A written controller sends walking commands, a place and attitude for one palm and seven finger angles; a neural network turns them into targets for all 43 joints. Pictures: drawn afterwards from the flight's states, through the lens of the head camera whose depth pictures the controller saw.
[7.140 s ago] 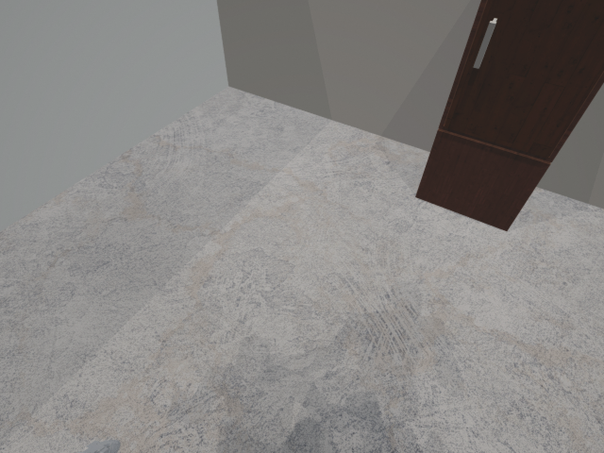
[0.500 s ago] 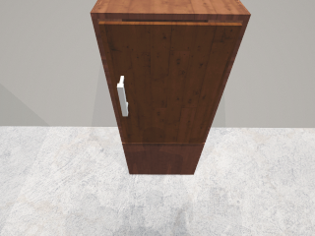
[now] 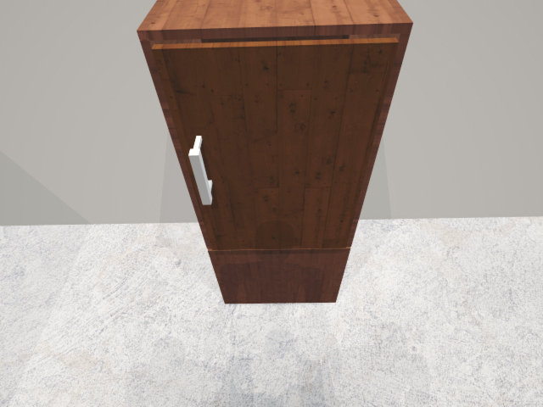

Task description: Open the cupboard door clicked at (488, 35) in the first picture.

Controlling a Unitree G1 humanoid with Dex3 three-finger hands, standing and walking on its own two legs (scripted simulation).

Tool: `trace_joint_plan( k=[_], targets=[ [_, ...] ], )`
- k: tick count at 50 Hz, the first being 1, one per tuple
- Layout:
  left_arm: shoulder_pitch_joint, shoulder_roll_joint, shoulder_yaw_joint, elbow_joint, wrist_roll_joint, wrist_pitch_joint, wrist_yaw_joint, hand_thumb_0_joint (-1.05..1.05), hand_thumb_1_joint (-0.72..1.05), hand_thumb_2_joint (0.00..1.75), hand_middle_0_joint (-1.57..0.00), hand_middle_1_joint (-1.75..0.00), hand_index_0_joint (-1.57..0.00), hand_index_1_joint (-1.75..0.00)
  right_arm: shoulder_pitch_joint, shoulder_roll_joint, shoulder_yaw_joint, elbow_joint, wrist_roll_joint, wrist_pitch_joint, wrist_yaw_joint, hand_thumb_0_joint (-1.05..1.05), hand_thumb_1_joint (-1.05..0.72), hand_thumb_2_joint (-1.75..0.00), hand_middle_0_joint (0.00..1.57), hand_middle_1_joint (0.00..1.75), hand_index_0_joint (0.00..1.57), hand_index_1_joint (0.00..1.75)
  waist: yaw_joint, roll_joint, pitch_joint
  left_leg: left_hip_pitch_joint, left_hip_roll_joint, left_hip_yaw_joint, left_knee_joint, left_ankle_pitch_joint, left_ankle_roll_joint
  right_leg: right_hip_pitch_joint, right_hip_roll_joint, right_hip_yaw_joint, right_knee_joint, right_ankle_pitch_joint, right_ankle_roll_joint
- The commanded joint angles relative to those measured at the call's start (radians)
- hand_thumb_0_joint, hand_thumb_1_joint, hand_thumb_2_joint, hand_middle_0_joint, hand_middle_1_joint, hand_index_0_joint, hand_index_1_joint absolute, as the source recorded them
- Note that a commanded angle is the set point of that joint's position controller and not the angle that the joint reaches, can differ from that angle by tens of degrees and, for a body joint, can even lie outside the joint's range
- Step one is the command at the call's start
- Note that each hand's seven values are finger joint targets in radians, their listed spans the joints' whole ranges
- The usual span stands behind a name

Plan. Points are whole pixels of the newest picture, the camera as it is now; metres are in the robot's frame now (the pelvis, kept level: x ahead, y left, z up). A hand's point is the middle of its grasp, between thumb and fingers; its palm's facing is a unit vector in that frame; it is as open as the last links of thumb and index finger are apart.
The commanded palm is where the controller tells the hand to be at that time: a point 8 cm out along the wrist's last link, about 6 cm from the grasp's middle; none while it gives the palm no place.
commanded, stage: raise the hand with hooked fingers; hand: left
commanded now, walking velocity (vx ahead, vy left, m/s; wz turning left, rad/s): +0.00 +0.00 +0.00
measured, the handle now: (202, 171) +0.55 +0.18 +0.00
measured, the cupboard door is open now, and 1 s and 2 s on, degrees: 0 0 0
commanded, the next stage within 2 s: none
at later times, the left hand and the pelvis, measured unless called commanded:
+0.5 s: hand out of the picture +0.14 +0.20 -0.06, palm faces +0.14 -0.99 -0.02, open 9.0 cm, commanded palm +0.13 +0.26 -0.04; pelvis -0.04 -0.01 -0.09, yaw +3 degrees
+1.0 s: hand (110, 357) +0.19 +0.25 -0.02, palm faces +0.06 -1.00 -0.06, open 12.1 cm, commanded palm +0.16 +0.30 -0.01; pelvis -0.05 +0.02 -0.07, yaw +3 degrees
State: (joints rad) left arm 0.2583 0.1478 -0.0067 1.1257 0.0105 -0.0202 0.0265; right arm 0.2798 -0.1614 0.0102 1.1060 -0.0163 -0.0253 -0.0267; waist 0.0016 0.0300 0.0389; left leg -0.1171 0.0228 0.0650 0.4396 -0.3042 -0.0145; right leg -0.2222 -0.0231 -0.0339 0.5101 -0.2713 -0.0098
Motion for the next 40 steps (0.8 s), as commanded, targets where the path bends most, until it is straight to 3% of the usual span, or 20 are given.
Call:
trace_joint_plan(
  k=[1, 2, 3, 4, 5, 6, 7, 8, 9, 11, 13, 16, 18, 22, 23, 26, 29, 33, 38, 40],
  targets=[
    [-0.629, 0.334, 0.117, -1.519, -0.201, -0.26, 0.033, 0.0, 0.88, 0.89, -0.2, -0.32, -0.2, -0.32, -0.023, -0.279, -0.047, -0.42, 0.065, -0.169, -0.049, 0.0, -0.9, -0.9, 0.2, 0.3, 0.2, 0.3, -0.081, 0.003, -0.484, 0.067, -0.024, -0.039, -0.001, 0.303, 0.05, 0.153, -0.061, 0.099, 0.003, 0.513, -0.019],
    [-0.157, 0.283, 0.147, -1.245, -0.113, -0.21, 0.084, 0.0, 0.85, 0.88, -0.2, -0.33, -0.2, -0.33, -0.103, -0.193, -0.044, -0.363, 0.042, -0.245, -0.085, 0.0, -0.9, -0.9, 0.2, 0.3, 0.2, 0.3, 0.015, 0.201, -0.457, 0.088, -0.008, -0.02, -0.002, 0.424, 0.052, 0.131, -0.004, 0.058, 0.039, 0.324, -0.041],
    [0.093, 0.055, 0.023, -1.092, -0.149, -0.082, 0.109, 0.0, 0.83, 0.87, -0.21, -0.34, -0.21, -0.34, -0.102, -0.148, -0.052, -0.374, 0.065, -0.272, -0.075, 0.0, -0.9, -0.9, 0.2, 0.3, 0.2, 0.3, -0.008, 0.193, -0.242, -0.042, 0.001, -0.047, 0.004, 0.372, 0.015, 0.018, -0.005, -0.003, 0.016, 0.178, -0.029],
    [0.051, -0.002, -0.002, -1.098, -0.178, -0.085, 0.091, 0.0, 0.81, 0.86, -0.21, -0.36, -0.21, -0.36, -0.083, -0.171, -0.045, -0.354, 0.07, -0.286, -0.071, 0.0, -0.9, -0.9, 0.2, 0.3, 0.2, 0.3, -0.034, 0.059, -0.115, -0.098, -0.003, -0.055, 0.028, 0.3, 0.021, -0.049, -0.004, -0.033, -0.001, 0.177, -0.01],
    [-0.02, 0.073, 0.066, -1.128, -0.183, -0.136, 0.076, 0.0, 0.78, 0.85, -0.21, -0.37, -0.21, -0.37, -0.101, -0.2, -0.065, -0.407, 0.059, -0.305, -0.067, 0.0, -0.9, -0.9, 0.2, 0.3, 0.2, 0.3, -0.056, -0.034, -0.03, -0.161, -0.016, -0.072, 0.074, 0.208, 0.034, -0.14, -0.003, -0.035, -0.003, 0.121, 0.002],
    [0.0, 0.112, 0.13, -1.091, -0.18, -0.199, 0.048, 0.0, 0.76, 0.84, -0.21, -0.39, -0.21, -0.39, -0.075, -0.216, -0.081, -0.423, 0.037, -0.313, -0.062, 0.0, -0.9, -0.9, 0.2, 0.3, 0.2, 0.3, -0.064, -0.131, -0.067, -0.208, -0.023, -0.064, 0.123, 0.164, 0.037, -0.199, 0.0, -0.05, 0.017, 0.063, 0.01],
    [0.114, 0.065, 0.146, -0.989, -0.188, -0.26, 0.005, 0.0, 0.74, 0.83, -0.21, -0.4, -0.21, -0.4, -0.082, -0.205, -0.09, -0.452, 0.023, -0.319, -0.053, 0.0, -0.9, -0.9, 0.2, 0.3, 0.2, 0.3, -0.033, -0.226, -0.058, -0.296, -0.03, -0.061, 0.174, 0.121, 0.032, -0.255, 0.002, -0.058, 0.057, 0.007, 0.014],
    [0.248, 0.053, 0.169, -0.902, -0.197, -0.322, -0.053, 0.0, 0.71, 0.82, -0.21, -0.42, -0.21, -0.42, -0.099, -0.2, -0.099, -0.489, 0.025, -0.327, -0.033, 0.0, -0.9, -0.9, 0.2, 0.3, 0.2, 0.3, 0.019, -0.17, -0.063, -0.366, -0.042, -0.052, 0.222, 0.101, 0.019, -0.266, -0.003, -0.044, 0.11, -0.008, 0.004],
    [0.289, 0.026, 0.169, -0.876, -0.215, -0.4, -0.114, 0.0, 0.69, 0.81, -0.22, -0.43, -0.22, -0.43, -0.11, -0.19, -0.099, -0.52, 0.019, -0.329, -0.015, 0.0, -0.9, -0.9, 0.2, 0.3, 0.2, 0.3, 0.041, -0.227, -0.103, -0.445, -0.05, -0.046, 0.278, 0.079, 0.011, -0.287, -0.005, -0.035, 0.177, -0.013, 0.002],
    [0.321, 0.048, 0.214, -0.864, -0.253, -0.571, -0.247, 0.0, 0.64, 0.79, -0.22, -0.47, -0.22, -0.47, -0.14, -0.196, -0.116, -0.573, 0.016, -0.33, 0.014, 0.0, -0.9, -0.9, 0.2, 0.3, 0.2, 0.3, 0.064, -0.247, -0.157, -0.595, -0.061, -0.033, 0.397, 0.038, 0.001, -0.315, -0.01, 0.012, 0.284, -0.003, -0.003],
    [0.319, 0.129, 0.282, -0.848, -0.27, -0.677, -0.377, 0.0, 0.6, 0.77, -0.22, -0.5, -0.22, -0.5, -0.142, -0.209, -0.129, -0.627, 0.025, -0.322, 0.038, 0.0, -0.9, -0.9, 0.2, 0.3, 0.2, 0.3, 0.078, -0.122, -0.222, -0.671, -0.069, -0.024, 0.503, 0.035, 0.0, -0.325, -0.032, 0.084, 0.365, 0.044, -0.019],
    [0.198, 0.183, 0.309, -1.015, -0.324, -0.586, -0.433, 0.0, 0.53, 0.74, -0.23, -0.54, -0.23, -0.54, -0.185, -0.218, -0.121, -0.752, 0.047, -0.284, 0.025, 0.0, -0.9, -0.9, 0.2, 0.3, 0.2, 0.3, 0.077, -0.093, -0.331, -0.735, -0.085, 0.005, 0.558, -0.032, 0.022, -0.313, -0.044, 0.158, 0.34, -0.097, -0.002],
    [0.061, 0.204, 0.314, -1.152, -0.352, -0.536, -0.413, 0.0, 0.48, 0.72, -0.23, -0.57, -0.23, -0.57, -0.166, -0.219, -0.112, -0.787, 0.046, -0.269, 0.009, 0.0, -0.9, -0.9, 0.2, 0.3, 0.2, 0.3, 0.044, -0.074, -0.342, -0.728, -0.072, -0.019, 0.577, -0.046, 0.031, -0.375, -0.024, 0.15, 0.35, -0.173, -0.003],
    [-0.054, 0.213, 0.297, -1.388, -0.309, -0.554, -0.33, 0.0, 0.39, 0.68, -0.24, -0.63, -0.24, -0.63, -0.091, -0.195, -0.095, -0.763, 0.039, -0.257, -0.012, 0.0, -0.9, -0.9, 0.2, 0.3, 0.2, 0.3, -0.014, 0.031, -0.393, -0.668, -0.034, -0.045, 0.606, 0.008, 0.041, -0.415, 0.001, 0.103, 0.396, -0.08, -0.005],
    [-0.128, 0.222, 0.266, -1.421, -0.301, -0.559, -0.331, 0.0, 0.36, 0.67, -0.24, -0.64, -0.24, -0.64, -0.083, -0.205, -0.083, -0.754, 0.032, -0.257, -0.019, 0.0, -0.9, -0.9, 0.2, 0.3, 0.2, 0.3, -0.043, 0.018, -0.362, -0.676, -0.024, -0.063, 0.619, 0.002, 0.044, -0.456, 0.015, 0.089, 0.417, -0.081, -0.01],
    [-0.107, 0.208, 0.234, -1.358, -0.285, -0.537, -0.356, 0.0, 0.29, 0.64, -0.24, -0.69, -0.24, -0.69, -0.074, -0.21, -0.071, -0.713, 0.036, -0.273, -0.031, 0.0, -0.9, -0.9, 0.2, 0.3, 0.2, 0.3, -0.061, 0.052, -0.36, -0.658, -0.017, -0.082, 0.607, -0.013, 0.044, -0.501, 0.025, 0.044, 0.427, -0.079, -0.01],
    [-0.096, 0.234, 0.249, -1.284, -0.3, -0.454, -0.4, 0.0, 0.22, 0.61, -0.25, -0.74, -0.25, -0.74, -0.087, -0.221, -0.059, -0.706, 0.047, -0.278, -0.039, 0.0, -0.9, -0.9, 0.2, 0.3, 0.2, 0.3, -0.038, 0.071, -0.369, -0.661, -0.022, -0.097, 0.571, -0.046, 0.038, -0.493, 0.029, 0.018, 0.42, -0.127, -0.012],
    [-0.008, 0.266, 0.342, -1.216, -0.336, -0.335, -0.395, 0.0, 0.13, 0.57, -0.25, -0.8, -0.25, -0.8, -0.113, -0.208, -0.054, -0.721, 0.052, -0.272, -0.042, 0.0, -0.9, -0.9, 0.2, 0.3, 0.2, 0.3, 0.017, 0.013, -0.396, -0.653, -0.029, -0.103, 0.504, -0.021, 0.033, -0.396, 0.03, -0.004, 0.391, -0.124, -0.01],
    [-0.004, 0.282, 0.385, -1.222, -0.342, -0.343, -0.338, 0.0, 0.01, 0.52, -0.26, -0.87, -0.26, -0.87, -0.106, -0.2, -0.048, -0.723, 0.041, -0.269, -0.037, 0.0, -0.9, -0.9, 0.2, 0.3, 0.2, 0.3, 0.029, -0.019, -0.358, -0.647, -0.03, -0.103, 0.457, -0.01, 0.029, -0.387, 0.031, -0.025, 0.376, -0.126, -0.011],
    [-0.033, 0.27, 0.37, -1.217, -0.334, -0.374, -0.333, 0.0, -0.03, 0.5, -0.27, -0.9, -0.27, -0.9, -0.086, -0.209, -0.05, -0.717, 0.042, -0.273, -0.035, 0.0, -0.9, -0.9, 0.2, 0.3, 0.2, 0.3, 0.009, -0.026, -0.336, -0.642, -0.028, -0.101, 0.446, -0.048, 0.028, -0.419, 0.026, -0.028, 0.364, -0.168, -0.006]
  ],
)
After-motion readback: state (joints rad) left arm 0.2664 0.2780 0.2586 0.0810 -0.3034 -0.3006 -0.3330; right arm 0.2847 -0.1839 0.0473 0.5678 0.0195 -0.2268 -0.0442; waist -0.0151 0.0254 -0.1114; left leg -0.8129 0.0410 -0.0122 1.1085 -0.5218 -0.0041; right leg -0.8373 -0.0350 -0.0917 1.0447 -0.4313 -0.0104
